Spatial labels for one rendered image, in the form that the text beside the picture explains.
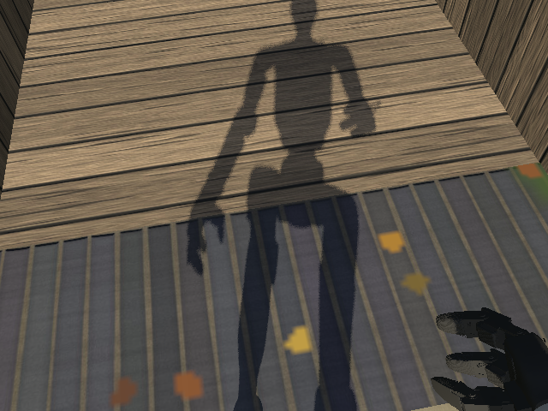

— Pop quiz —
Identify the right robot hand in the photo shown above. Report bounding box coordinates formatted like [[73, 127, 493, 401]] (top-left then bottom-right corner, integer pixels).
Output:
[[431, 307, 548, 411]]

